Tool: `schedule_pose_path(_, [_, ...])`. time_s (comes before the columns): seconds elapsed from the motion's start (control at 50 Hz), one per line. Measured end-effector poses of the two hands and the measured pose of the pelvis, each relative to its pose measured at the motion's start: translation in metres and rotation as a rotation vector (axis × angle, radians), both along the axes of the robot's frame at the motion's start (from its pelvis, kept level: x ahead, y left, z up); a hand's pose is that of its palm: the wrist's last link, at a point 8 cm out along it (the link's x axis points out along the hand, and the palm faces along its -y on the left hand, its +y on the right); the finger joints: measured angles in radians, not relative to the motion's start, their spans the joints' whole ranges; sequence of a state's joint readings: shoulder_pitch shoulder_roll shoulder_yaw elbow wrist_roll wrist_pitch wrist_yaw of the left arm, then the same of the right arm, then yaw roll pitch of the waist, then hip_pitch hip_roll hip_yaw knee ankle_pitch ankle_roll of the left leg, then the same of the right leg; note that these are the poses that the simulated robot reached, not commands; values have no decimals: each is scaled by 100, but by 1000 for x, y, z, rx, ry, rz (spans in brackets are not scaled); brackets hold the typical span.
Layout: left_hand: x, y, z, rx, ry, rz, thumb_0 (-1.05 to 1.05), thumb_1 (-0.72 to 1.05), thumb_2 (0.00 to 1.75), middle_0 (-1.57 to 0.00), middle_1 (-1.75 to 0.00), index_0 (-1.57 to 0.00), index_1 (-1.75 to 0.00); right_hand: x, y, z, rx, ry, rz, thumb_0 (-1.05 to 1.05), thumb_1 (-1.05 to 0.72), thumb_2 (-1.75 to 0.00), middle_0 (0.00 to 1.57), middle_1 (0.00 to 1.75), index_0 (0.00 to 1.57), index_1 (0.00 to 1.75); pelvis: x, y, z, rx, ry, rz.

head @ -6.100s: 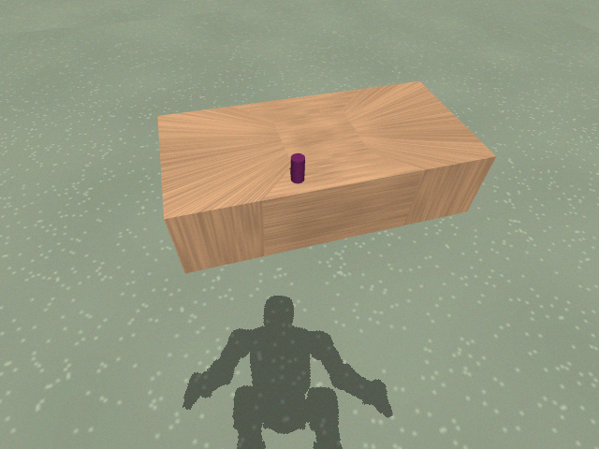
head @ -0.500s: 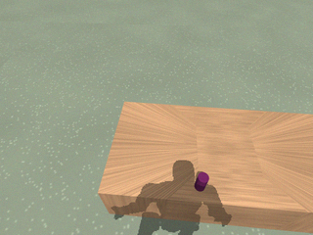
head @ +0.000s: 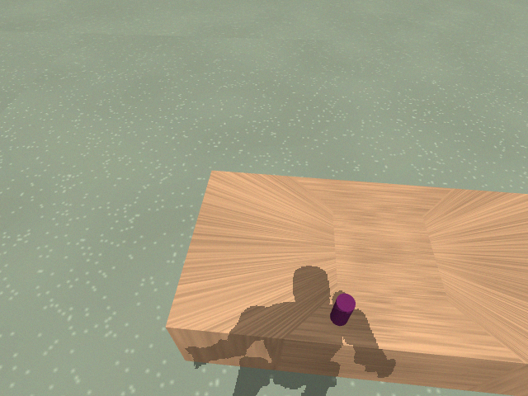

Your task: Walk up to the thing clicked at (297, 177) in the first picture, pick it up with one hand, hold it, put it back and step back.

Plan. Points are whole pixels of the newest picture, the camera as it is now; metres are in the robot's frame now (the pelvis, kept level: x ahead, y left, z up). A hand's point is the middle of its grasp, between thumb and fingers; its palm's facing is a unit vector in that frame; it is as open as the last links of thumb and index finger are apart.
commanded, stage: stand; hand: right
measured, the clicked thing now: (342, 310) +0.42 -0.21 -0.40
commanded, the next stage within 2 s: go down in 0.58 s
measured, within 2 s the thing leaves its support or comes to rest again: neither
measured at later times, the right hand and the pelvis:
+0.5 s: hand out of the picture +0.08 -0.25 -0.16, palm faces -0.03 +0.94 -0.33, open 7.4 cm; pelvis +0.00 +0.00 +0.00, yaw +0 degrees
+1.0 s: hand out of the picture +0.16 -0.27 -0.15, palm faces +0.05 +0.94 -0.34, open 12.6 cm; pelvis -0.01 +0.00 -0.02, yaw +0 degrees
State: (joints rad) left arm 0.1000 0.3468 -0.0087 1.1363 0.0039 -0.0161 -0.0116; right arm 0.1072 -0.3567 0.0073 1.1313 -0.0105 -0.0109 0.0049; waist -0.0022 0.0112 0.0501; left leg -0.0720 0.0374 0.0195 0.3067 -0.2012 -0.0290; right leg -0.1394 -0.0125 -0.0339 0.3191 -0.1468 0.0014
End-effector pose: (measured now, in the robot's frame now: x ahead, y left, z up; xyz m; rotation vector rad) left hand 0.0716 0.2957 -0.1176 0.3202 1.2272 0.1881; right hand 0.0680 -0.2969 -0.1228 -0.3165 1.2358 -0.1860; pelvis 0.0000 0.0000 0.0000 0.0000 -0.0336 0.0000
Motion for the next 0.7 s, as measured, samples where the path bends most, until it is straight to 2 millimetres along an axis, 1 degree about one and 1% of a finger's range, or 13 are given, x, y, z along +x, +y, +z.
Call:
schedule_pose_path(0.32, [2, -1, 1, 4, -4, 7, 0, 90, 90, -20, -30, -20, -30, 5, 0, 0, 1, -6, 6, 0, -91, -90, 20, 30, 20, 30, 3, -1, 0, 1, -2, 1])
schedule_pose_path(0.7, [-1, -3, 1, 5, 4, 6, 0, 90, 90, -20, -30, -20, -30, -3, -4, -1, 1, 10, -4, 0, -91, -89, 20, 30, 20, 30, 2, -4, 0, 0, -1, 0])
